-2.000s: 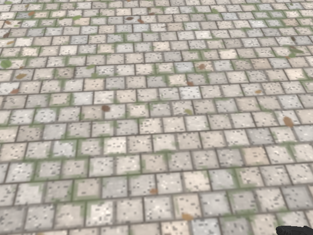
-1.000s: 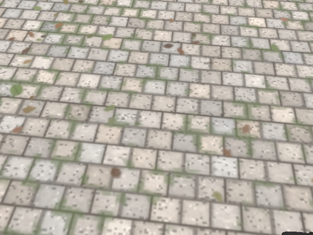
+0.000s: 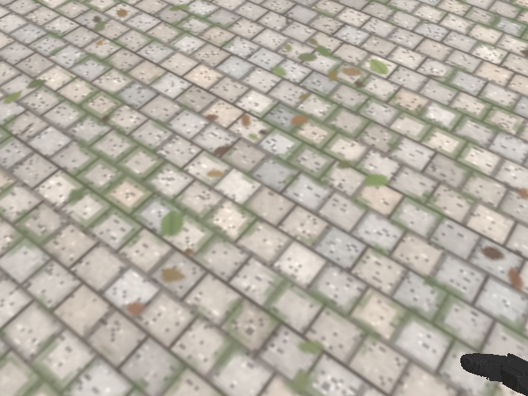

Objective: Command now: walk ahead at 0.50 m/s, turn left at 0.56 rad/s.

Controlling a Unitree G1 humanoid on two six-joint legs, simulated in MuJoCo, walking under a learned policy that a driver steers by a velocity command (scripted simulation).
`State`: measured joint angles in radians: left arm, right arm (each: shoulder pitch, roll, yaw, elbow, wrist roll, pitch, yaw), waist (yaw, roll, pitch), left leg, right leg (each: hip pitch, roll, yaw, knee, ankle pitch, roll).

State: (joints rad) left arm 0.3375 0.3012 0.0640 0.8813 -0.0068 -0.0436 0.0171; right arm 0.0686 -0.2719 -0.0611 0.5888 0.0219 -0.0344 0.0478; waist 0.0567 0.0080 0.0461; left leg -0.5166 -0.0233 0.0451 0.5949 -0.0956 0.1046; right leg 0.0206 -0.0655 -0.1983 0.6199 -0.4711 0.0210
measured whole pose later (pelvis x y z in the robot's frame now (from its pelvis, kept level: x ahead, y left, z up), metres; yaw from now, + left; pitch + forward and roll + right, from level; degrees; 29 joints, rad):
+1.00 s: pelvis +0.52 +0.11 +0.01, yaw +21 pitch +2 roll -1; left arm 0.39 0.31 0.05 0.89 -0.03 -0.06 -0.01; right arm 0.05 -0.26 -0.03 0.62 0.00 -0.07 0.02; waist 0.07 -0.01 0.03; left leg -0.45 0.01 0.03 0.57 -0.15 0.04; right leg -0.19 -0.03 0.03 0.86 -0.47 0.00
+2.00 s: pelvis +1.08 +0.21 +0.01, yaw -9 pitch +2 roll +1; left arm 0.36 0.30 0.07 0.76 -0.02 -0.04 0.01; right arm 0.09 -0.27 -0.04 0.72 -0.01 -0.12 0.03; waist 0.05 -0.02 0.00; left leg -0.46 -0.03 0.00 0.55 -0.15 0.03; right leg -0.17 0.07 0.18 0.82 -0.49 -0.04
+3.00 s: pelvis +1.56 +0.17 +0.00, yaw +11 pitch +2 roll -2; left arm 0.19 0.30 0.07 0.80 0.00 -0.04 0.01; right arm 0.11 -0.31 -0.07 0.65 -0.01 -0.01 0.04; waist 0.02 0.01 0.08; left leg -0.52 -0.03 0.00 0.61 -0.13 0.08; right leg -0.29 -0.03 -0.05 1.08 -0.59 0.06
